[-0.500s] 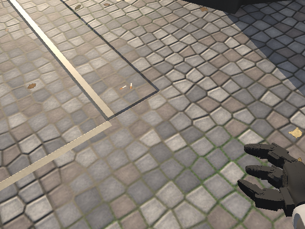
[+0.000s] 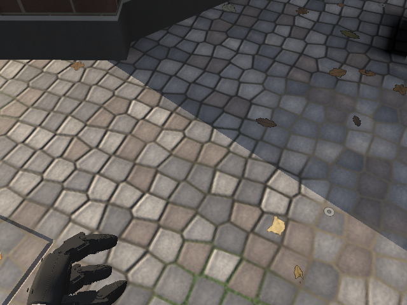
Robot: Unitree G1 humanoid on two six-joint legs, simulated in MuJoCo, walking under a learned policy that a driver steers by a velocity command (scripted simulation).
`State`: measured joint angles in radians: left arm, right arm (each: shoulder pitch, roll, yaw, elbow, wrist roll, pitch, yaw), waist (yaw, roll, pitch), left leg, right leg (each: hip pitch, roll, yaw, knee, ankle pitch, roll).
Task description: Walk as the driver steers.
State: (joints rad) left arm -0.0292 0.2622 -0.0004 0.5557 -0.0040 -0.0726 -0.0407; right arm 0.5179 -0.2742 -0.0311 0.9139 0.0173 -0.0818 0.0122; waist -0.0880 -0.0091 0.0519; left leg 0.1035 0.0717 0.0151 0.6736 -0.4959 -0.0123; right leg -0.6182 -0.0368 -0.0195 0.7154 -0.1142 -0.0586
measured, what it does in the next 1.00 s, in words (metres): walks ahead, turning left: left foot, then right foot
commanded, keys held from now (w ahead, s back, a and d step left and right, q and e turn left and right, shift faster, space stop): w+q+shift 0.26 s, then q+shift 0.62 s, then shift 0.12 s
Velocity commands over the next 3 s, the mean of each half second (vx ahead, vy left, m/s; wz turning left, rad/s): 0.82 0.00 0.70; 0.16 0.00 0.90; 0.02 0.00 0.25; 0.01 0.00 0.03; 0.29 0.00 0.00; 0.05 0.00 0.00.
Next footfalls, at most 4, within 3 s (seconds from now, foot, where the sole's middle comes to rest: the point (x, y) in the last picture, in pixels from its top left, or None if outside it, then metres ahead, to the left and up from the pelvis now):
0.42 left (158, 265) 0.58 0.15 -0.74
0.90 right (170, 203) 0.81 0.10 -0.74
1.28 left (150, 271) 0.56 0.17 -0.74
2.28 right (150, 184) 0.89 0.17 -0.74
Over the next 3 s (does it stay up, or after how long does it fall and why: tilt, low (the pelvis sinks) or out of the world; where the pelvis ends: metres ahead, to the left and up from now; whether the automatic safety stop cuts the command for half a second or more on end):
stays up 0.83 0.27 0.04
